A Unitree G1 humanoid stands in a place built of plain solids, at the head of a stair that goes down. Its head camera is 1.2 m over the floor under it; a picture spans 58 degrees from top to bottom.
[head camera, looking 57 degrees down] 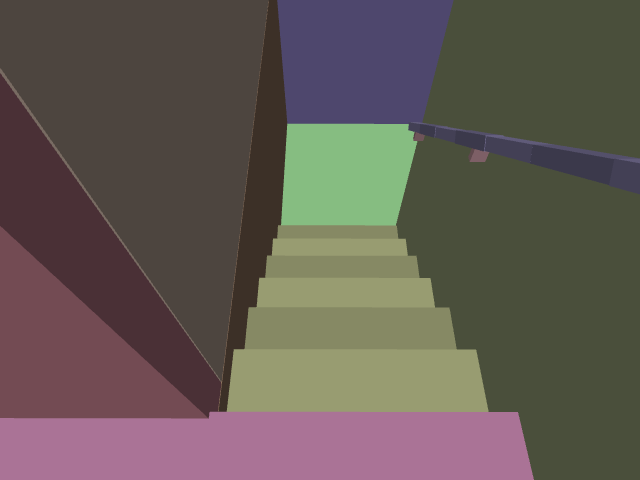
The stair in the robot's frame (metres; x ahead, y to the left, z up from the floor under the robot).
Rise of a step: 0.20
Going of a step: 0.24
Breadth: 0.81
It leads straight ahead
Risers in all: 7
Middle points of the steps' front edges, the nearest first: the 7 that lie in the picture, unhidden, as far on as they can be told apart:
0.24 -0.12 0.00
0.48 -0.12 -0.20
0.72 -0.12 -0.40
0.96 -0.12 -0.60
1.20 -0.12 -0.80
1.44 -0.12 -1.00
1.68 -0.12 -1.20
